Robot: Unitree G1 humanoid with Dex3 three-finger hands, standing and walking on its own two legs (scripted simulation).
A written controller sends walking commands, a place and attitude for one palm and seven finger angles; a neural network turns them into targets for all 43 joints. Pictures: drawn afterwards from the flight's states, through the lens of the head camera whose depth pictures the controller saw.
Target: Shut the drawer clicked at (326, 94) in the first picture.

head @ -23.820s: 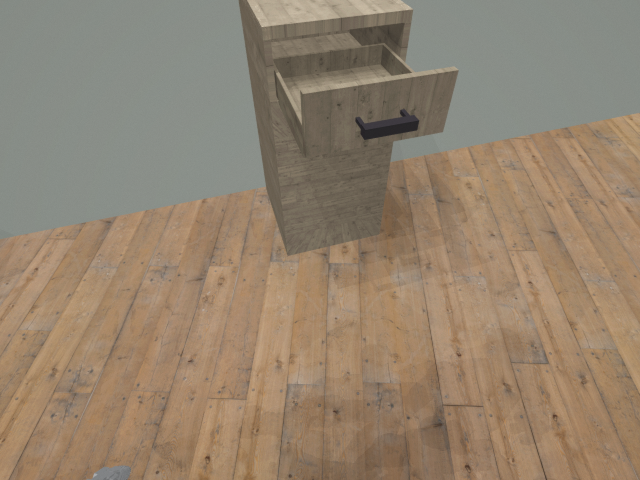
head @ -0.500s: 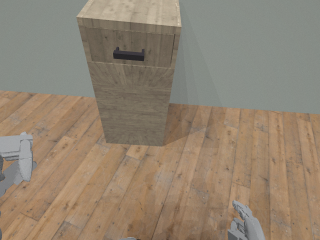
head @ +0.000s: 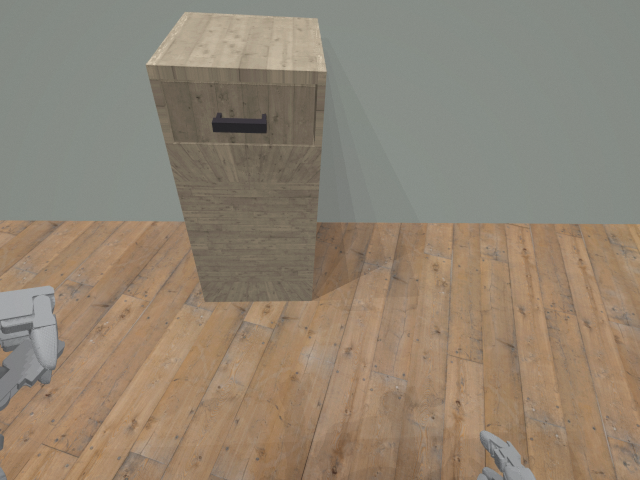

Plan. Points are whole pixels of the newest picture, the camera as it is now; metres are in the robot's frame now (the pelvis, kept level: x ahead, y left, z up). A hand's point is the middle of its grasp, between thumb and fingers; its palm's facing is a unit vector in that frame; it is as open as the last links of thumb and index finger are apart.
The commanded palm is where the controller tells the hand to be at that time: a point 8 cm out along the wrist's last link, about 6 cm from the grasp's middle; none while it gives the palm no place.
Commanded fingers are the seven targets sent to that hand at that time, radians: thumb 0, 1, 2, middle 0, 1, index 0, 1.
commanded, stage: stop stepping back and stand still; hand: left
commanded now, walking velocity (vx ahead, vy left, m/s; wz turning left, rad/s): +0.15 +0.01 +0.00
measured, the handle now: (240, 121) +0.91 +0.19 +0.02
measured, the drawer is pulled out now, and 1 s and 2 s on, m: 0.00 0.00 0.00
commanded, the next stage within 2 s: let the arm hang, fingers relaxed in 0.48 s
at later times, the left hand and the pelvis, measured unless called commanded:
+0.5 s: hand (9, 370) +0.17 +0.26 +0.17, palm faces +0.41 -0.79 -0.45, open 3.2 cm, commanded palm +0.12 +0.30 +0.19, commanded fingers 0.00 0.90 0.90 -1.40 -1.60 -1.40 -1.60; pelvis +0.00 +0.02 +0.01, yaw +3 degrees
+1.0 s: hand out of the picture -0.01 +0.23 -0.16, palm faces +0.07 -0.97 -0.22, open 3.8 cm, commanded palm none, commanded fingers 0.00 0.90 0.90 -0.52 -0.65 -0.52 -0.65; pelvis +0.00 +0.03 +0.01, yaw +4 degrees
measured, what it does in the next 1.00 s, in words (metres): stands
